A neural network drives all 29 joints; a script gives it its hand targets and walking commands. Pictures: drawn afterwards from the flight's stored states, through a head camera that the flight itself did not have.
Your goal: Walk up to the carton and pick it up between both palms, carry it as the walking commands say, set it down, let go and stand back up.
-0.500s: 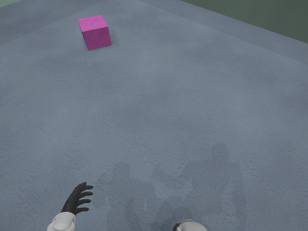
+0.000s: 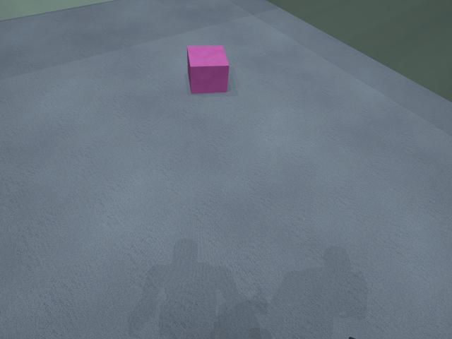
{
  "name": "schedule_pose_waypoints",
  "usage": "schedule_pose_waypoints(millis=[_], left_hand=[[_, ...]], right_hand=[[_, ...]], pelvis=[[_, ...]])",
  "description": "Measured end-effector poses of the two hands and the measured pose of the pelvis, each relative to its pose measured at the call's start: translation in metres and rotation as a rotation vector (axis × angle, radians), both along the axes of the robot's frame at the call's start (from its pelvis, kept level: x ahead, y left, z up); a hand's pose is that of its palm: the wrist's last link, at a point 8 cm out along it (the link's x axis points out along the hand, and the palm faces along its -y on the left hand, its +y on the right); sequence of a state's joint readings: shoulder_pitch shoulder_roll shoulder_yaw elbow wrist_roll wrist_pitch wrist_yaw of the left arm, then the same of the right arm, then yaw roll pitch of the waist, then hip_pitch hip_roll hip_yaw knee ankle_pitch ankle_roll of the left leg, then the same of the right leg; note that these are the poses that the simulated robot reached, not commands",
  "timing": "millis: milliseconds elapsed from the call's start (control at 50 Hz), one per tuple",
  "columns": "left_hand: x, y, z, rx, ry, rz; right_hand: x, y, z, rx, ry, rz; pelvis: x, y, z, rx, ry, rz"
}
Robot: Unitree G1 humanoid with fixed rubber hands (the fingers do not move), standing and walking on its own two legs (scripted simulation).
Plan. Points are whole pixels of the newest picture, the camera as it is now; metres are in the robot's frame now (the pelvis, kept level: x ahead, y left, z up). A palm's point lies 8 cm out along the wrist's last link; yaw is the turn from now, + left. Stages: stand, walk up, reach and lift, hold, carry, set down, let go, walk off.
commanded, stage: walk up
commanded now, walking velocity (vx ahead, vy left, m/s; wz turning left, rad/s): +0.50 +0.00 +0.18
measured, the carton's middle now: (207, 69) +1.91 +0.21 -0.66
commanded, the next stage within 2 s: none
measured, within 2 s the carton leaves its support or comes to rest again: neither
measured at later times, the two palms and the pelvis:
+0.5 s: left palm (149, 216) +0.39 +0.20 -0.11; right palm (368, 324) +0.20 -0.28 -0.15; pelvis +0.26 -0.04 +0.00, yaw +3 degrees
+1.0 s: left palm (114, 205) +0.43 +0.30 -0.14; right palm (294, 149) +0.65 -0.17 -0.11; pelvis +0.49 +0.06 +0.00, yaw +2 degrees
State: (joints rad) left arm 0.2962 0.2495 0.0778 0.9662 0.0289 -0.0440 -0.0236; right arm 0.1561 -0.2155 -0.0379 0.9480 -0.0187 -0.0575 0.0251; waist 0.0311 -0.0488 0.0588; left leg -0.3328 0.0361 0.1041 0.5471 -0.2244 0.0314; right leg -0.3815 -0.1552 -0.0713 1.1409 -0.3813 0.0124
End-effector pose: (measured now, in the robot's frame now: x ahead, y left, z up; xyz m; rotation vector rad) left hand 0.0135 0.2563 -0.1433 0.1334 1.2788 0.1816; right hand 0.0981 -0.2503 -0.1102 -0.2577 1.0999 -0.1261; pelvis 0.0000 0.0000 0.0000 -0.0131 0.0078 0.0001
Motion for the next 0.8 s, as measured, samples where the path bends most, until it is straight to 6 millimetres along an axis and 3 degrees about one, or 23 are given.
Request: schedule_pose_waypoints(millis=[100,160,220,320,380,420,480,540,600,700,800], left_hand=[[0.124,0.001,0.018,-0.016,-0.142,-0.088],[0.184,-0.005,0.026,-0.026,-0.192,-0.125],[0.239,-0.018,0.033,-0.043,-0.244,-0.152],[0.330,-0.053,0.041,-0.065,-0.341,-0.188],[0.380,-0.071,0.040,-0.049,-0.390,-0.198],[0.402,-0.075,0.035,-0.013,-0.414,-0.183],[0.386,-0.063,0.031,0.049,-0.311,-0.132],[0.344,-0.043,0.035,0.102,-0.151,-0.049],[0.305,-0.033,0.042,0.122,-0.023,0.029],[0.265,-0.031,0.049,0.112,0.131,0.127],[0.266,-0.026,0.047,0.073,0.207,0.202]], right_hand=[[-0.048,0.003,0.008,-0.007,0.165,-0.121],[-0.068,0.008,0.011,-0.002,0.259,-0.175],[-0.074,0.014,0.012,0.014,0.336,-0.216],[-0.050,0.017,0.001,0.058,0.416,-0.264],[-0.018,0.008,-0.015,0.079,0.445,-0.268],[0.011,-0.005,-0.030,0.085,0.457,-0.248],[0.079,-0.026,-0.036,0.081,0.388,-0.203],[0.158,-0.041,-0.034,0.083,0.281,-0.135],[0.231,-0.043,-0.029,0.093,0.200,-0.066],[0.336,-0.020,-0.020,0.121,0.098,0.042],[0.439,0.026,-0.008,0.149,-0.014,0.143]], pelvis=[[0.046,0.007,0.014,-0.010,0.000,0.018],[0.073,0.006,0.017,-0.014,-0.005,0.027],[0.102,0.002,0.017,-0.013,-0.007,0.033],[0.157,-0.012,0.010,0.004,-0.002,0.030],[0.197,-0.025,-0.001,0.016,0.009,0.036],[0.223,-0.036,-0.012,0.023,0.014,0.049],[0.252,-0.043,-0.008,0.029,0.013,0.056],[0.280,-0.044,0.003,0.039,0.006,0.053],[0.306,-0.042,0.010,0.045,0.001,0.048],[0.347,-0.030,0.016,0.049,0.000,0.045],[0.389,-0.006,0.015,0.034,0.004,0.047]])
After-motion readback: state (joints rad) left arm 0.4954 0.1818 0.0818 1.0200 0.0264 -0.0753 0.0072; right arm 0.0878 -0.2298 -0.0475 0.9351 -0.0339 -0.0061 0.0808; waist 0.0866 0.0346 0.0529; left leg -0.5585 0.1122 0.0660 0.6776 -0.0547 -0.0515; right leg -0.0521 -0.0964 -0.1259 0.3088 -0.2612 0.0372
